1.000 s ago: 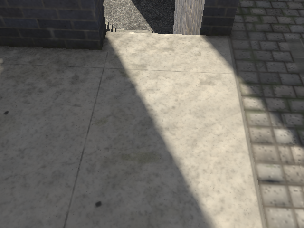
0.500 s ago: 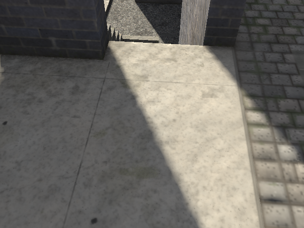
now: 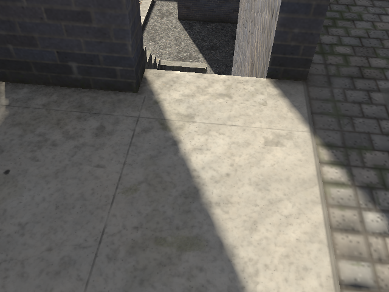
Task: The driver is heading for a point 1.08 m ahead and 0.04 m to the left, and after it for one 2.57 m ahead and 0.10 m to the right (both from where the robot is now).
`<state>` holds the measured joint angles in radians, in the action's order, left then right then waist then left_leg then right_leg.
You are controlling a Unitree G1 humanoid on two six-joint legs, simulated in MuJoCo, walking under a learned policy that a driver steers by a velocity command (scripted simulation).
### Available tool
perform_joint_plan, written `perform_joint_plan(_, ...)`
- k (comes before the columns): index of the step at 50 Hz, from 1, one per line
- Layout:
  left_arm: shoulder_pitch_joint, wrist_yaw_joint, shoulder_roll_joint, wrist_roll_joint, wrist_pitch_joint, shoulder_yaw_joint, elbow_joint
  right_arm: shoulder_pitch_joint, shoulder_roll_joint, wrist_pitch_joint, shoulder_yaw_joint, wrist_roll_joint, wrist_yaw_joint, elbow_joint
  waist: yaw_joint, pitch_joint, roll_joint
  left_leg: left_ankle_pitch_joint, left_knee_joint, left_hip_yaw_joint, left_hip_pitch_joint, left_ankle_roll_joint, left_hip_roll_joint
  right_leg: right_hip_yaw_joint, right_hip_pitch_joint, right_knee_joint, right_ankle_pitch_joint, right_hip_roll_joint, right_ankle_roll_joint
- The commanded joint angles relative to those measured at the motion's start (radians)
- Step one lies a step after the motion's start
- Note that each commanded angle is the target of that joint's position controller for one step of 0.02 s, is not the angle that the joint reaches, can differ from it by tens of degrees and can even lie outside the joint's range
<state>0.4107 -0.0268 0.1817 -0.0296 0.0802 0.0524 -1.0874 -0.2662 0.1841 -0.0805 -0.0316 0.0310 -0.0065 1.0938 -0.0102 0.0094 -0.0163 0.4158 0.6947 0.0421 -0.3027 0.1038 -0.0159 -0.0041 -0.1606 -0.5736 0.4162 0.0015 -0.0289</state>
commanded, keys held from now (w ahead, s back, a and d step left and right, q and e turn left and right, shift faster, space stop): w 1.00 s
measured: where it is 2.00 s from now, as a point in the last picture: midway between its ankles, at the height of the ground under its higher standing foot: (194, 161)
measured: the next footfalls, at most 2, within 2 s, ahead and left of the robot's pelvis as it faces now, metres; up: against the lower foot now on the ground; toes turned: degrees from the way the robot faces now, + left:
right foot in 0.54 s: +0.43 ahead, -0.11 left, +0.00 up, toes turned -2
left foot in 1.08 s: +0.73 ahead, +0.13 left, +0.00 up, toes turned +3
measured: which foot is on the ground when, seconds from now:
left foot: down 0.00-0.54, up 0.56-1.00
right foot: down 0.00-0.08, up 0.10-0.52, down 0.54-1.00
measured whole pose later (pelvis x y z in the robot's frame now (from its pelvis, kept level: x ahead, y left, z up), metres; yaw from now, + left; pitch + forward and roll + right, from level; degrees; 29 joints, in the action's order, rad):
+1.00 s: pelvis +0.49 -0.01 +0.01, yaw +0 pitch +2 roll -2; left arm 0.38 0.00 0.24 -0.01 0.09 0.05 -1.02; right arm -0.03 0.23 -0.08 -0.05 0.02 0.02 0.88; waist -0.08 0.00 0.03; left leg -0.05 0.58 -0.01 -0.63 0.02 0.10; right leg -0.06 0.02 -0.21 0.27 0.06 -0.04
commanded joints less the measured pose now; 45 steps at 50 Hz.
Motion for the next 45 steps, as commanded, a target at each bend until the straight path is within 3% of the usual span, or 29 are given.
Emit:
perform_joint_plan(1, -0.020, 0.011, 0.146, -0.005, 0.017, 0.024, 0.050, 0.028, 0.054, -0.043, -0.011, 0.008, 0.017, -0.059, 0.051, -0.150, -0.115, -0.011, -0.092, 0.007, -0.096, 0.030, 0.017, 0.359, -0.051, 0.268, 0.010, -0.276, -0.189)
perform_joint_plan(2, -0.083, 0.014, 0.148, -0.006, 0.013, 0.022, 0.075, -0.083, 0.071, -0.041, -0.023, 0.009, 0.016, -0.015, 0.106, -0.118, -0.090, -0.064, -0.173, 0.001, 0.110, 0.034, 0.004, 0.259, -0.165, 0.205, -0.079, -0.210, -0.143)
perform_joint_plan(3, -0.170, 0.015, 0.135, -0.006, 0.017, 0.016, 0.115, -0.241, 0.137, -0.038, -0.049, 0.001, 0.012, 0.031, 0.175, -0.089, 0.026, -0.059, -0.287, -0.163, 0.310, 0.072, 0.081, 0.113, -0.321, -0.025, -0.279, -0.101, -0.077)
perform_joint_plan(4, -0.179, 0.013, 0.074, -0.003, 0.035, 0.002, 0.153, -0.389, 0.265, -0.036, -0.086, -0.001, 0.015, 0.056, 0.205, -0.028, 0.307, -0.079, -0.444, -0.562, 0.525, 0.184, 0.295, -0.055, -0.545, -0.419, -0.209, 0.044, 0.002)
perform_joint_plan(5, -0.179, 0.015, 0.079, -0.001, 0.049, 0.001, 0.158, -0.364, 0.193, -0.043, -0.056, -0.022, 0.021, 0.045, 0.166, -0.014, 0.261, -0.160, -0.494, -0.756, 0.539, 0.224, 0.397, 0.055, -0.673, -0.631, 0.079, 0.043, -0.012)
perform_joint_plan(6, -0.164, 0.024, 0.095, -0.014, 0.055, 0.005, 0.153, -0.273, 0.132, -0.049, -0.035, -0.027, 0.020, 0.017, 0.107, -0.065, 0.145, -0.218, -0.466, -0.648, 0.498, 0.194, 0.394, 0.102, -0.732, -0.737, 0.036, -0.018, -0.042)
perform_joint_plan(8, -0.165, 0.029, 0.098, -0.010, 0.053, 0.012, 0.146, -0.165, 0.105, -0.046, -0.016, -0.023, 0.030, -0.023, 0.051, -0.089, 0.041, -0.335, -0.488, -0.416, 0.420, 0.129, 0.316, 0.078, -0.726, -0.691, -0.137, -0.092, -0.063)
perform_joint_plan(9, -0.181, 0.028, 0.117, -0.002, 0.047, 0.024, 0.149, -0.154, 0.081, -0.039, -0.005, -0.024, 0.031, -0.026, 0.039, -0.091, 0.044, -0.422, -0.498, -0.320, 0.387, 0.093, 0.271, 0.057, -0.689, -0.637, -0.188, -0.115, -0.062)
perform_joint_plan(11, -0.193, 0.035, 0.086, 0.001, 0.030, 0.023, 0.153, -0.199, 0.070, -0.022, 0.005, -0.031, 0.024, -0.016, 0.036, -0.086, 0.081, -0.524, -0.515, -0.220, 0.345, 0.071, 0.222, 0.015, -0.643, -0.579, -0.237, -0.119, -0.041)
perform_joint_plan(16, -0.447, 0.039, 0.046, 0.008, 0.021, -0.005, 0.259, -0.217, 0.135, -0.012, 0.003, -0.039, -0.008, -0.037, 0.072, -0.153, 0.081, -0.557, -0.590, -0.123, 0.214, 0.066, 0.181, -0.046, -0.570, -0.199, -0.430, -0.082, 0.003)
perform_joint_plan(19, -0.536, 0.053, 0.066, -0.001, 0.023, -0.010, 0.293, -0.267, 0.158, -0.016, -0.007, -0.026, -0.012, -0.027, 0.088, -0.167, 0.098, -0.522, -0.614, -0.113, 0.250, 0.072, 0.208, -0.059, -0.511, -0.055, -0.481, -0.055, -0.006)
perform_joint_plan(22, -0.581, 0.071, 0.092, -0.005, 0.031, -0.009, 0.325, -0.271, 0.162, -0.012, -0.016, -0.018, -0.012, -0.021, 0.067, -0.167, 0.097, -0.631, -0.563, -0.098, 0.370, 0.061, 0.251, -0.044, -0.503, 0.028, -0.453, -0.046, -0.046)
perform_joint_plan(24, -0.513, 0.075, 0.134, -0.002, 0.036, 0.009, 0.317, -0.245, 0.186, -0.004, -0.027, -0.024, -0.012, -0.030, 0.009, -0.086, 0.130, -0.950, -0.440, -0.082, 0.437, 0.041, 0.264, -0.066, -0.376, 0.035, -0.390, -0.001, -0.080)
perform_joint_plan(25, -0.411, 0.071, 0.169, -0.003, 0.035, 0.026, 0.292, -0.231, 0.197, 0.004, -0.032, -0.030, -0.011, -0.035, -0.048, -0.010, 0.154, -1.119, -0.313, -0.069, 0.448, 0.029, 0.255, -0.085, -0.244, 0.029, -0.359, 0.033, -0.102)
perform_joint_plan(26, -0.229, 0.064, 0.212, -0.005, 0.032, 0.050, 0.238, -0.206, 0.192, 0.011, -0.030, -0.035, -0.009, -0.046, -0.136, 0.090, 0.157, -1.166, -0.103, -0.044, 0.368, 0.004, 0.216, -0.083, -0.005, 0.042, -0.371, 0.044, -0.133)
perform_joint_plan(27, -0.035, 0.052, 0.283, 0.010, 0.025, 0.069, 0.195, -0.195, 0.161, 0.010, -0.015, -0.047, -0.003, -0.076, -0.194, 0.234, 0.060, -0.847, 0.221, -0.025, 0.105, -0.021, 0.161, 0.139, 0.339, 0.011, -0.335, -0.147, -0.195)
perform_joint_plan(28, 0.033, 0.059, 0.329, 0.031, 0.025, 0.072, 0.170, -0.350, -0.011, -0.014, 0.029, -0.034, 0.016, -0.073, -0.092, 0.428, -0.240, 0.049, 0.602, -0.081, -0.266, -0.077, -0.049, 0.681, 0.664, 0.152, -0.112, -0.413, -0.380)
perform_joint_plan(29, 0.010, 0.059, 0.232, 0.026, 0.025, 0.048, 0.164, -0.265, 0.093, -0.046, 0.005, -0.003, 0.022, -0.068, -0.131, 0.379, -0.162, 0.122, 0.731, -0.213, -0.374, -0.047, -0.023, 0.779, 0.603, 0.278, -0.019, -0.380, -0.339)
perform_joint_plan(30, -0.108, 0.058, 0.194, 0.017, 0.031, 0.035, 0.180, -0.144, 0.155, -0.061, -0.013, 0.021, 0.021, -0.118, -0.101, 0.183, -0.138, 0.044, 0.739, -0.169, -0.447, -0.032, 0.033, 0.601, 0.429, 0.304, -0.078, -0.348, -0.282)
perform_joint_plan(31, -0.212, 0.061, 0.162, 0.018, 0.038, 0.022, 0.202, -0.081, 0.165, -0.064, -0.016, 0.018, 0.010, -0.137, -0.059, 0.103, -0.018, -0.061, 0.688, -0.145, -0.394, -0.029, 0.091, 0.462, 0.239, 0.335, -0.206, -0.315, -0.251)
perform_joint_plan(32, -0.262, 0.069, 0.132, 0.029, 0.044, 0.012, 0.206, -0.063, 0.159, -0.056, -0.027, 0.003, -0.001, -0.136, -0.019, 0.052, 0.022, -0.113, 0.632, -0.130, -0.335, -0.031, 0.124, 0.359, 0.094, 0.361, -0.304, -0.276, -0.230)
perform_joint_plan(33, -0.277, 0.073, 0.113, 0.039, 0.049, 0.005, 0.197, -0.100, 0.134, -0.039, -0.030, -0.006, -0.004, -0.134, 0.024, 0.044, -0.004, -0.143, 0.590, -0.139, -0.264, -0.030, 0.154, 0.288, 0.008, 0.389, -0.323, -0.241, -0.216)
perform_joint_plan(34, -0.270, 0.077, 0.105, 0.038, 0.049, 0.003, 0.185, -0.126, 0.107, -0.024, -0.029, -0.007, -0.007, -0.130, 0.041, 0.033, -0.025, -0.147, 0.553, -0.135, -0.232, -0.032, 0.162, 0.252, -0.039, 0.415, -0.319, -0.224, -0.217)
perform_joint_plan(35, -0.252, 0.075, 0.113, 0.034, 0.049, 0.003, 0.172, -0.131, 0.093, -0.013, -0.030, -0.006, -0.009, -0.132, 0.050, 0.013, -0.035, -0.144, 0.518, -0.125, -0.227, -0.037, 0.170, 0.219, -0.078, 0.438, -0.324, -0.215, -0.223)
perform_joint_plan(37, -0.216, 0.061, 0.151, 0.036, 0.050, 0.009, 0.155, -0.065, 0.106, -0.001, -0.036, -0.013, -0.014, -0.161, 0.051, -0.031, -0.036, -0.200, 0.433, -0.112, -0.283, -0.058, 0.185, 0.179, -0.117, 0.476, -0.326, -0.211, -0.233)
perform_joint_plan(40, -0.148, 0.037, 0.185, 0.035, 0.043, 0.016, 0.139, 0.071, 0.122, -0.002, -0.042, -0.027, -0.013, -0.207, 0.018, -0.058, -0.022, -0.366, 0.252, -0.105, -0.396, -0.085, 0.192, 0.155, -0.062, 0.491, -0.346, -0.209, -0.223)
perform_joint_plan(45, -0.051, 0.023, 0.204, 0.018, 0.031, 0.018, 0.116, 0.251, 0.100, -0.013, -0.030, -0.018, 0.005, -0.253, -0.042, -0.072, -0.028, -0.533, -0.035, -0.053, -0.358, -0.093, 0.135, 0.078, 0.018, 0.475, -0.373, -0.184, -0.178)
